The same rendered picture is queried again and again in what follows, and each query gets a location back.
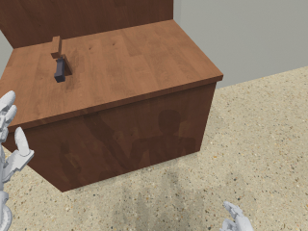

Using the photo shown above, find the robot left forearm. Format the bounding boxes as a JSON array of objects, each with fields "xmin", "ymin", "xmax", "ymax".
[{"xmin": 0, "ymin": 191, "xmax": 13, "ymax": 231}]

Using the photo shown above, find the counter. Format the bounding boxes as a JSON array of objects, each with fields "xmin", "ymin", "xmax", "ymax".
[{"xmin": 0, "ymin": 0, "xmax": 223, "ymax": 193}]

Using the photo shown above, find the right robot hand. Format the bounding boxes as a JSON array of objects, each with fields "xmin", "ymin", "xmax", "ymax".
[{"xmin": 219, "ymin": 201, "xmax": 254, "ymax": 231}]

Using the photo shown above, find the left robot hand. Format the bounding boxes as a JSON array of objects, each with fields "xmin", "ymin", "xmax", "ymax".
[{"xmin": 0, "ymin": 90, "xmax": 35, "ymax": 192}]

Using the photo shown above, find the tap lever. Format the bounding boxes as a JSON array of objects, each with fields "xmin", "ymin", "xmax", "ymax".
[{"xmin": 54, "ymin": 57, "xmax": 65, "ymax": 83}]

